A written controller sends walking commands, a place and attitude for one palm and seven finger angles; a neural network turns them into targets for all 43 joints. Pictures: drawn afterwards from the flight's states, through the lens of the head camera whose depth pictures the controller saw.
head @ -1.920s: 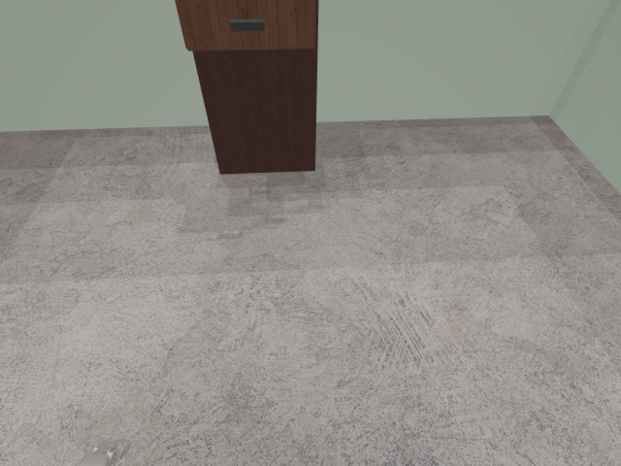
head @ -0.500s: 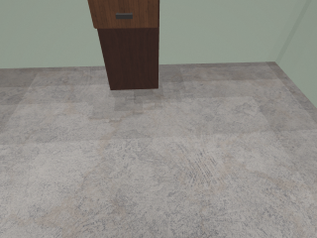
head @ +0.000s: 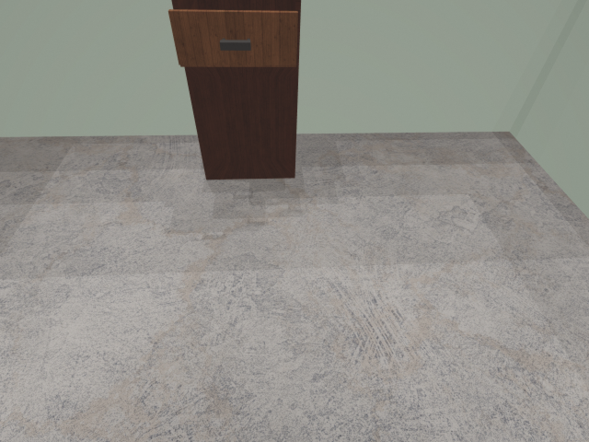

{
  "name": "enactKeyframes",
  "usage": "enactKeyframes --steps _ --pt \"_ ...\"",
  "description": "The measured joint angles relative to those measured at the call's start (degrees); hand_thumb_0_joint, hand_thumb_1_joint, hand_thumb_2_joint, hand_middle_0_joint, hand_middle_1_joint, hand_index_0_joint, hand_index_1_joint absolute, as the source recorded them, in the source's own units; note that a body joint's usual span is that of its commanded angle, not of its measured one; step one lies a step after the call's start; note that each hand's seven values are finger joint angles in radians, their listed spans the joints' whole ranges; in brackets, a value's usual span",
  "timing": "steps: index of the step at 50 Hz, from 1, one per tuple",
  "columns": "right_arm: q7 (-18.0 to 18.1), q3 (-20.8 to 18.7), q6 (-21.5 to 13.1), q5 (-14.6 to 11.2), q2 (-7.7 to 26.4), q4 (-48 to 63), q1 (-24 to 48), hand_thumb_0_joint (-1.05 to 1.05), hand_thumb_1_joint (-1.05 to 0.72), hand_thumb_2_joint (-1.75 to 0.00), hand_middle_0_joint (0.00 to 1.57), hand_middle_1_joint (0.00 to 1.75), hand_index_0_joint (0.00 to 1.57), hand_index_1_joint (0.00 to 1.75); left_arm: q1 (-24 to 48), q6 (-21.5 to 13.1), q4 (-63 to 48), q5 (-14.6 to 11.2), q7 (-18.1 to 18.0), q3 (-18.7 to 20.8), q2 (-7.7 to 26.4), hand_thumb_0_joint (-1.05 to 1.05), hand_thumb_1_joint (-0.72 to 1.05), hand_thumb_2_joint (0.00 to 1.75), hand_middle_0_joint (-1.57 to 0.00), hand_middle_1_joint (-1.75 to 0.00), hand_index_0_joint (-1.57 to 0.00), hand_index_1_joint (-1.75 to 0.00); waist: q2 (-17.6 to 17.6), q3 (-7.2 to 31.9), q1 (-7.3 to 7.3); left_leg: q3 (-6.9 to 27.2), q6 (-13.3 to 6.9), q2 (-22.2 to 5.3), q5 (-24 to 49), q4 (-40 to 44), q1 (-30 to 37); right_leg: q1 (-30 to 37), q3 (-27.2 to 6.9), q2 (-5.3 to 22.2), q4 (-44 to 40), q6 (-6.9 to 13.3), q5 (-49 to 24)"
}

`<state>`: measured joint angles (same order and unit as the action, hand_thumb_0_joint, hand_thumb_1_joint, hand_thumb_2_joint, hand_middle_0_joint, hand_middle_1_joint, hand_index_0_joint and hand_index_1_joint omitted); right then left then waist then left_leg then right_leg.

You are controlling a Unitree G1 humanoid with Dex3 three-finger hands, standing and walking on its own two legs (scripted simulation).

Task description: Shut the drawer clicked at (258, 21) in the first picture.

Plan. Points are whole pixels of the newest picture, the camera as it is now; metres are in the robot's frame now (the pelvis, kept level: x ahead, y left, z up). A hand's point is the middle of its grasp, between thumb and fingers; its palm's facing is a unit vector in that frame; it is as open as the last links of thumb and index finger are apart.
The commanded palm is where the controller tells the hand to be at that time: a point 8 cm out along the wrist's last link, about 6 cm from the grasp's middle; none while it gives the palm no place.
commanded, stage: walk to a spot facing it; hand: left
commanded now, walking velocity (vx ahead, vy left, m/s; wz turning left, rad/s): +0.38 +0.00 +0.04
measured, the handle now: (235, 42) +1.34 +0.30 +0.02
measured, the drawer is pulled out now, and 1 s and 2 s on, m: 0.19 0.19 0.19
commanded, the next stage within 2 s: turn to face it in 1.30 s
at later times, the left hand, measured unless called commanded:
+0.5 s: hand (218, 364) +0.30 +0.16 -0.19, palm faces -0.05 -0.98 -0.17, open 7.4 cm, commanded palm none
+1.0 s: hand (202, 335) +0.36 +0.21 -0.20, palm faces +0.13 -0.98 -0.14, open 7.3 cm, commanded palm none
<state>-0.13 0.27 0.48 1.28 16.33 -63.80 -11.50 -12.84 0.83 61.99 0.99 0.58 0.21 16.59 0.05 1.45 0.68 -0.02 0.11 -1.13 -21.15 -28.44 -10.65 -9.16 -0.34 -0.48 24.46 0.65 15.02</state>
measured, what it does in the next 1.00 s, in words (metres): walks ahead: right foot, then left foot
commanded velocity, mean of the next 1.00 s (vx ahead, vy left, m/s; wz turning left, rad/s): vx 0.38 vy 0.00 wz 0.02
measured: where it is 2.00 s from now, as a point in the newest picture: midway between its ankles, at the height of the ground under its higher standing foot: (304, 322)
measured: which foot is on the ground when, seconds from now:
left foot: down 0.00-0.50, up 0.52-0.88, down 0.90-1.00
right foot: down 0.00-0.12, up 0.14-0.46, down 0.48-0.90, up 0.92-1.00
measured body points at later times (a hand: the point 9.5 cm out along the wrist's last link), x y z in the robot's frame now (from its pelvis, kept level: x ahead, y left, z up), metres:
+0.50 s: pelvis +0.18 -0.01 -0.03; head +0.23 -0.01 +0.42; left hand +0.30 +0.21 -0.17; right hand +0.01 -0.20 -0.16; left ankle -0.01 +0.12 -0.73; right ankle +0.28 -0.12 -0.75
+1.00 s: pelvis +0.41 +0.04 -0.01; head +0.42 +0.07 +0.43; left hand +0.35 +0.26 -0.18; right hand +0.51 -0.19 -0.14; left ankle +0.45 +0.12 -0.74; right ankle +0.31 -0.10 -0.65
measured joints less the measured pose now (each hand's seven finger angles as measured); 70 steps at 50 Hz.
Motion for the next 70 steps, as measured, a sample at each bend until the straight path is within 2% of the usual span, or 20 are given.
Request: enactKeyframes --steps 5,6,10,13,18,22,24,26,29,31,34,37,44,46,49,51,53,61,67,70 --pt "-0.1 -0.3 -0.8 -0.1 -2.8 -0.5 -5.4 0.00 -0.91 -0.90 0.20 0.30 0.20 0.30 -5.3 -0.3 0.6 -0.3 0.4 0.6 -2.8 0.00 0.91 0.90 -0.20 -0.30 -0.20 -0.30 0.6 0.3 -0.08 -1.5 -0.6 -0.6 1.5 -3.3 -0.3 0.5 0.6 0.5 3.5 -0.7 3.9" --pt "-0.1 -0.4 -1.3 -0.1 -3.5 -0.6 -6.3 0.00 -0.91 -0.90 0.20 0.30 0.20 0.30 -6.3 -0.1 0.9 -0.3 0.5 0.8 -3.1 0.00 0.91 0.90 -0.20 -0.30 -0.20 -0.30 1.4 0.3 -0.04 -2.3 -0.8 0.0 0.9 -3.5 0.3 -0.2 0.1 1.1 5.7 0.0 5.7" --pt "0.7 -0.8 -3.6 -0.1 -6.3 -0.3 -10.5 0.00 -0.91 -0.90 0.20 0.30 0.20 0.30 -7.6 0.7 2.3 0.3 0.6 1.2 -4.7 0.00 0.91 0.90 -0.20 -0.30 -0.20 -0.30 2.1 -0.6 -1.38 -3.9 -1.5 0.5 -0.7 0.1 3.8 -9.1 1.5 1.6 26.1 0.7 10.3" --pt "1.2 -0.7 -4.6 -0.2 -8.5 -1.4 -14.0 0.00 -0.91 -0.90 0.20 0.30 0.20 0.30 -5.4 0.0 1.5 0.4 1.1 1.7 -5.1 0.01 0.91 0.90 -0.20 -0.30 -0.20 -0.30 1.9 -2.3 -2.42 -3.3 -1.7 0.6 0.9 5.5 7.3 -15.7 3.3 3.1 33.2 0.1 7.8" --pt "1.7 -0.8 -4.7 -0.1 -10.5 -4.3 -18.2 0.00 -0.90 -0.90 0.20 0.30 0.20 0.30 0.3 -0.7 -1.6 0.1 1.6 2.2 -5.8 0.01 0.91 0.90 -0.20 -0.30 -0.20 -0.30 0.7 -5.0 -3.06 -2.8 -0.8 -0.1 1.0 11.6 12.8 -21.5 5.2 5.6 25.6 -0.4 2.2" --pt "1.7 -1.2 -4.5 -0.1 -10.5 -5.9 -19.6 0.00 -0.90 -0.90 0.20 0.30 0.20 0.30 4.9 -1.6 -3.6 0.0 1.6 2.4 -6.3 0.00 0.91 0.90 -0.20 -0.30 -0.20 -0.30 -0.4 -6.5 -3.95 -3.4 0.7 -1.3 -2.6 11.3 16.5 -20.3 7.2 4.8 14.5 0.8 -1.2" --pt "1.6 -1.5 -4.3 -0.4 -10.5 -6.4 -20.4 0.00 -0.90 -0.90 0.20 0.30 0.20 0.30 6.2 -2.8 -4.6 0.1 1.5 2.5 -6.2 0.00 0.91 0.90 -0.20 -0.30 -0.20 -0.30 -0.6 -6.6 -4.00 -3.3 1.2 -2.2 -6.8 5.5 16.3 -16.8 8.4 3.7 9.6 1.8 -3.8" --pt "1.2 -1.6 -3.5 -0.9 -10.4 -6.8 -19.4 0.00 -0.90 -0.90 0.20 0.30 0.20 0.30 7.2 -4.6 -5.2 0.4 0.9 2.8 -6.4 0.00 0.91 0.90 -0.20 -0.30 -0.20 -0.30 -0.9 -6.8 -3.54 -2.2 0.2 -3.2 -9.5 -12.8 9.8 -16.2 9.3 3.4 12.8 2.3 -4.3" --pt "1.0 -2.4 -2.8 -1.1 -9.5 -5.5 -15.2 0.00 -0.90 -0.90 0.20 0.30 0.20 0.30 6.5 -5.5 -4.9 0.0 0.3 2.8 -6.8 0.00 0.91 0.90 -0.20 -0.30 -0.20 -0.30 -0.8 -6.6 -2.83 -0.9 -1.5 -3.0 -5.2 -38.9 -3.0 -12.2 10.3 3.1 13.0 2.0 0.2" --pt "0.9 -3.0 -2.7 -0.8 -8.6 -3.5 -11.8 0.00 -0.91 -0.90 0.20 0.30 0.20 0.30 4.7 -5.4 -3.9 0.1 -0.3 2.6 -7.2 0.00 0.91 0.90 -0.20 -0.30 -0.20 -0.30 -0.6 -5.5 -2.59 -1.8 -1.6 -4.0 -1.4 -43.8 -10.1 -8.7 10.7 2.9 9.8 1.3 0.2" --pt "0.8 -3.7 -2.5 -0.4 -7.2 0.3 -6.9 0.00 -0.91 -0.90 0.20 0.30 0.19 0.30 1.5 -5.2 -2.4 0.1 -1.4 3.4 -6.8 -0.01 0.94 0.90 -0.20 -0.30 -0.20 -0.30 -0.9 -3.7 -2.39 -2.8 -0.7 -5.9 1.9 -39.8 -17.7 -4.0 11.4 2.4 5.1 1.1 0.2" --pt "0.1 -4.1 -2.4 -0.3 -6.5 3.6 -2.5 0.00 -0.91 -0.90 0.19 0.30 0.19 0.30 -1.5 -4.7 -0.7 0.5 -1.2 3.3 -6.0 -0.02 0.94 0.90 -0.20 -0.30 -0.20 -0.30 -0.8 -2.4 -1.99 -4.1 0.3 -7.2 5.7 -29.5 -20.7 -0.3 11.8 2.2 1.9 0.4 1.0" --pt "-1.4 -3.7 -3.6 -0.1 -6.3 7.1 2.6 0.00 -0.91 -0.90 0.19 0.30 0.19 0.30 -8.0 -3.9 1.5 0.6 -0.5 3.0 -5.5 -0.01 0.92 0.90 -0.20 -0.30 -0.20 -0.30 0.6 -2.2 1.11 -7.2 -0.1 -5.8 8.7 -8.9 -14.7 6.2 12.1 3.5 3.3 -2.8 7.9" --pt "-1.2 -3.6 -4.7 0.3 -6.7 7.4 3.2 0.00 -0.91 -0.90 0.19 0.30 0.19 0.30 -9.1 -3.1 2.3 0.2 -0.3 3.1 -5.5 0.00 0.92 0.90 -0.20 -0.30 -0.20 -0.30 1.9 -2.9 1.14 -8.3 -2.2 -4.4 7.1 -9.7 -13.4 3.3 10.3 5.3 13.8 -2.1 12.0" --pt "-0.3 -2.9 -5.5 0.2 -7.6 7.2 2.2 -0.01 -0.91 -0.90 0.19 0.30 0.19 0.30 -8.4 -1.9 2.8 0.1 0.0 3.1 -5.6 0.00 0.92 0.90 -0.20 -0.30 -0.20 -0.30 2.3 -4.0 1.04 -9.7 -3.4 -3.5 5.5 -9.1 -10.2 -6.6 5.4 4.4 37.2 -0.4 11.4" --pt "0.5 -2.9 -5.6 -0.1 -8.3 6.3 0.5 -0.01 -0.91 -0.90 0.20 0.30 0.20 0.30 -7.2 -1.9 2.6 0.2 0.4 3.3 -5.6 0.00 0.91 0.90 -0.20 -0.30 -0.20 -0.30 2.4 -4.2 0.92 -10.5 -3.3 -2.6 6.1 -4.9 -6.6 -12.4 4.8 5.0 44.1 -0.3 7.0" --pt "1.4 -3.6 -5.9 -0.4 -7.9 5.4 -1.4 -0.02 -0.94 -0.90 0.20 0.30 0.20 0.30 -6.0 -1.8 1.6 0.4 0.5 3.5 -5.8 0.00 0.91 0.90 -0.20 -0.30 -0.20 -0.30 2.4 -4.1 0.70 -11.2 -3.3 -1.8 7.0 -0.4 -3.2 -17.0 4.4 5.8 45.3 -0.7 3.4" --pt "1.4 -3.3 -5.1 -0.4 -8.0 0.0 -9.4 -0.01 -0.93 -0.90 0.20 0.30 0.20 0.30 -0.4 -0.5 -1.6 0.7 1.0 3.9 -6.2 0.00 0.91 0.90 -0.20 -0.30 -0.20 -0.29 1.9 -3.7 -0.23 -13.2 -2.1 -0.3 6.8 10.5 7.6 -24.6 4.5 8.5 31.0 -2.2 -5.6" --pt "1.1 -3.0 -4.5 0.1 -9.0 -2.4 -13.3 0.00 -0.91 -0.90 0.20 0.30 0.20 0.30 3.9 -0.6 -2.3 0.5 1.1 3.6 -6.5 0.00 0.91 0.90 -0.20 -0.30 -0.20 -0.29 0.4 -5.1 -2.92 -15.0 0.8 -1.7 1.5 9.9 13.2 -20.6 6.8 7.1 15.0 -0.5 -5.5" --pt "0.9 -2.8 -4.0 0.0 -9.4 -3.6 -15.4 0.00 -0.91 -0.90 0.20 0.30 0.20 0.30 5.1 -2.1 -3.2 0.7 1.1 3.3 -6.4 0.00 0.91 0.90 -0.20 -0.30 -0.20 -0.30 -0.6 -5.3 -3.57 -15.2 2.7 -4.1 -4.3 2.9 13.7 -15.3 8.4 4.9 8.6 1.2 -5.8"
